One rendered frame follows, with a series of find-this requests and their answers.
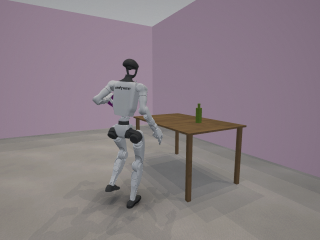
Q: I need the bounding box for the robot right forearm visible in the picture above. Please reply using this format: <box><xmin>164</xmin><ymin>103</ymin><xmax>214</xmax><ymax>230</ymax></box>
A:
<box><xmin>143</xmin><ymin>106</ymin><xmax>159</xmax><ymax>132</ymax></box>

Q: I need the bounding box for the right robot hand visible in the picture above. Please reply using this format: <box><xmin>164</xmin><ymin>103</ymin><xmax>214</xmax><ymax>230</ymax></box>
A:
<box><xmin>152</xmin><ymin>128</ymin><xmax>163</xmax><ymax>145</ymax></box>

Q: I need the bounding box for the left robot hand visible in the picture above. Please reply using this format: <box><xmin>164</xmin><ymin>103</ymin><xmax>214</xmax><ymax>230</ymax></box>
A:
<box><xmin>107</xmin><ymin>93</ymin><xmax>113</xmax><ymax>104</ymax></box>

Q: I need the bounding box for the robot right upper arm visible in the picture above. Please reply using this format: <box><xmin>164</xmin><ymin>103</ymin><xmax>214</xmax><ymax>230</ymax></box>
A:
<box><xmin>136</xmin><ymin>83</ymin><xmax>148</xmax><ymax>115</ymax></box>

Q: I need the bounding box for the robot left forearm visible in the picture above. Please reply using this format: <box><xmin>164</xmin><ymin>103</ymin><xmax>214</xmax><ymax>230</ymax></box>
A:
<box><xmin>101</xmin><ymin>96</ymin><xmax>111</xmax><ymax>104</ymax></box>

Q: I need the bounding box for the robot left shin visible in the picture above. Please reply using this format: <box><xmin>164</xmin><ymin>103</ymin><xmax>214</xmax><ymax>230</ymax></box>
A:
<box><xmin>109</xmin><ymin>151</ymin><xmax>126</xmax><ymax>186</ymax></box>

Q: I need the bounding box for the table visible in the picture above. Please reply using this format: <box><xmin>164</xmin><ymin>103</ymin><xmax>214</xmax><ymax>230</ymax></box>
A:
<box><xmin>133</xmin><ymin>113</ymin><xmax>247</xmax><ymax>202</ymax></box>

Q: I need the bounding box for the robot left upper arm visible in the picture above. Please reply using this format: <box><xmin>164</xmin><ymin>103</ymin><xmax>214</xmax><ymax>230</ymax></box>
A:
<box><xmin>92</xmin><ymin>80</ymin><xmax>118</xmax><ymax>105</ymax></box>

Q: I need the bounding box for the robot left thigh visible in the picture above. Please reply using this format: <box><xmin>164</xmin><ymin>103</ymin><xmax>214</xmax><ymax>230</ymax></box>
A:
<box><xmin>107</xmin><ymin>125</ymin><xmax>128</xmax><ymax>160</ymax></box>

